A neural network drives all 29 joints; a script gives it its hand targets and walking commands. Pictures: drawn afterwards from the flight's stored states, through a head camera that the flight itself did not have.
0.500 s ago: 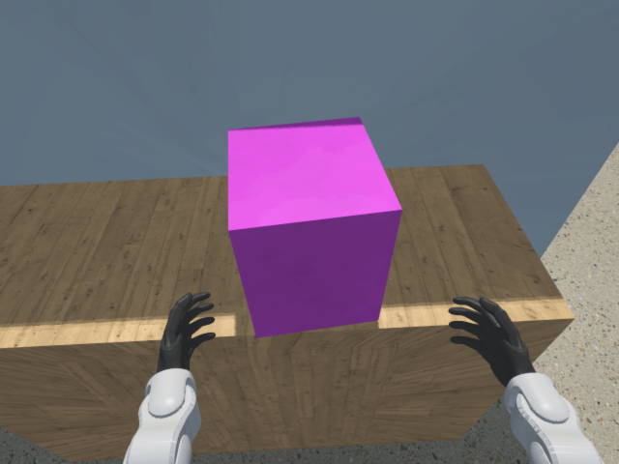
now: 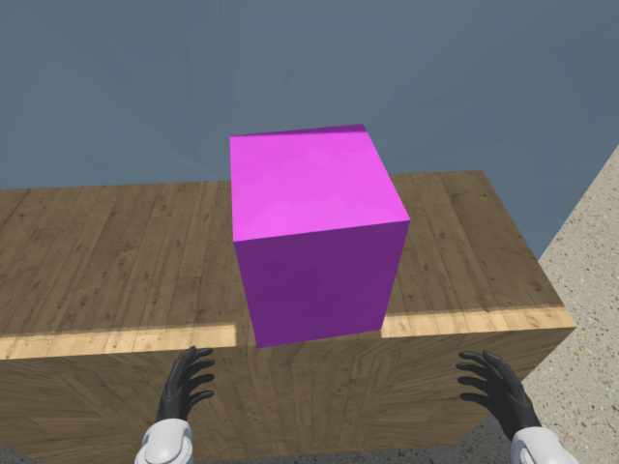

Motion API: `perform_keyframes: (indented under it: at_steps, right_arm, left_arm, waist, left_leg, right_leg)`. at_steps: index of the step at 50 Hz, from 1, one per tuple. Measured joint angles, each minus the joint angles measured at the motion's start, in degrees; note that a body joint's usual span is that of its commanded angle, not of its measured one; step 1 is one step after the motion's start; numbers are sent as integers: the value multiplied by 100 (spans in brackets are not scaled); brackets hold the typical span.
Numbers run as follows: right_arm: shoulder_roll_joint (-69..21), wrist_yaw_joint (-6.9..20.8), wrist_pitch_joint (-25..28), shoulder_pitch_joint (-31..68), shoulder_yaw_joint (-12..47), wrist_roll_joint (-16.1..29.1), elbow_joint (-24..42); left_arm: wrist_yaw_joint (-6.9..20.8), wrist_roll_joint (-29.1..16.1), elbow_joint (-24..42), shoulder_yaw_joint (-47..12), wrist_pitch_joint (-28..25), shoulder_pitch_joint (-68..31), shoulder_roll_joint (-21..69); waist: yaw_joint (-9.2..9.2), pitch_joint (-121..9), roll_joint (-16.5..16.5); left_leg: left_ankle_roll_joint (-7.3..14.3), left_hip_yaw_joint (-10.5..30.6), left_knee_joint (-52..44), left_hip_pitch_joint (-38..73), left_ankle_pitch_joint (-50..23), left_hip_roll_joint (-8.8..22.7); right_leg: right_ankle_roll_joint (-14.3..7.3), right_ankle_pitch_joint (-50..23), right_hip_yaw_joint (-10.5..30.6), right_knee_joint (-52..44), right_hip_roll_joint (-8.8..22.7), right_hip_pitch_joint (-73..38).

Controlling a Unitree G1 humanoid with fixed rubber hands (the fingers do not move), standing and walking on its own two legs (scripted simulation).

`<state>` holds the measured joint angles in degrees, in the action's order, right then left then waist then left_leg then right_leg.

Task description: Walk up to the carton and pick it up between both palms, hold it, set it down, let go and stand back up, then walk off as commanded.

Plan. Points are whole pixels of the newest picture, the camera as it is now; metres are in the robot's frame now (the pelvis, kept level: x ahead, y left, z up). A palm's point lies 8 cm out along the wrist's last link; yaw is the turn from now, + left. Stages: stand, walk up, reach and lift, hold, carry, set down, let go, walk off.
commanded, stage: set down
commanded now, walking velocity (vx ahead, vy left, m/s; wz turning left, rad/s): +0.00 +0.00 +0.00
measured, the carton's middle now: (309, 237) +0.43 +0.04 +0.05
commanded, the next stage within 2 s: let go in 0.72 s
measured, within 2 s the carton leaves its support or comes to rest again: neither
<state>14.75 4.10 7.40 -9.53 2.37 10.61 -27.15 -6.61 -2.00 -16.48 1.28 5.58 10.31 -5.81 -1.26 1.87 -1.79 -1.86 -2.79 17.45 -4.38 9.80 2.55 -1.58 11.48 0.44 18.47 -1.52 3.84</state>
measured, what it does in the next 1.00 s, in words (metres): stands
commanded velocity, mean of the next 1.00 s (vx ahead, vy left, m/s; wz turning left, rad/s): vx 0.00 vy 0.00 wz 0.00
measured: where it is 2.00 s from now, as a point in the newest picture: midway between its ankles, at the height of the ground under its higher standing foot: outside the picture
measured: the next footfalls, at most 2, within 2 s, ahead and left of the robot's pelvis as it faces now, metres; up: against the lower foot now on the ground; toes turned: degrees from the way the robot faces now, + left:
none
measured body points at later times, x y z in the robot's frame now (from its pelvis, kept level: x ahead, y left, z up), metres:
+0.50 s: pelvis +0.00 +0.01 +0.00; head +0.00 +0.01 +0.45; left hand +0.17 +0.23 -0.08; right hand +0.18 -0.21 -0.08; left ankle +0.00 +0.14 -0.75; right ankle -0.01 -0.10 -0.75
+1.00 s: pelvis +0.00 +0.02 +0.00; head +0.00 +0.02 +0.45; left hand +0.18 +0.24 -0.09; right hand +0.17 -0.21 -0.09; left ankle +0.00 +0.14 -0.75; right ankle -0.01 -0.10 -0.75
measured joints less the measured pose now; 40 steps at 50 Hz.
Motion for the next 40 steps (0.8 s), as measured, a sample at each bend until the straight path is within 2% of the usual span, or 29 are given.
perform_keyframes:
  at_steps: [7,17,32,40]
  right_arm:
    - [-97,-53,34,-195,-57,-187,-75]
    - [-191,-72,98,-258,-156,-456,-515]
    - [-422,-231,261,-242,-234,-909,-1160]
    - [-471,-280,330,-241,-335,-1106,-1300]
  left_arm:
    - [163,72,-67,-63,12,308,-98]
    - [310,96,-379,-113,-26,424,-282]
    - [500,227,-1027,-162,88,229,-481]
    - [550,191,-1247,-138,162,155,-567]
  waist:
    - [8,104,80]
    - [-13,162,100]
    - [113,244,90]
    - [174,278,141]
  left_leg:
    - [28,48,34,169,66,-41]
    - [46,108,103,141,85,-64]
    - [83,108,341,-6,187,-74]
    - [115,75,487,-50,287,-85]
  right_leg:
    - [33,54,-42,-20,39,-212]
    - [49,57,-102,-16,61,-234]
    - [83,106,-106,133,76,-125]
    - [116,167,-81,232,94,-91]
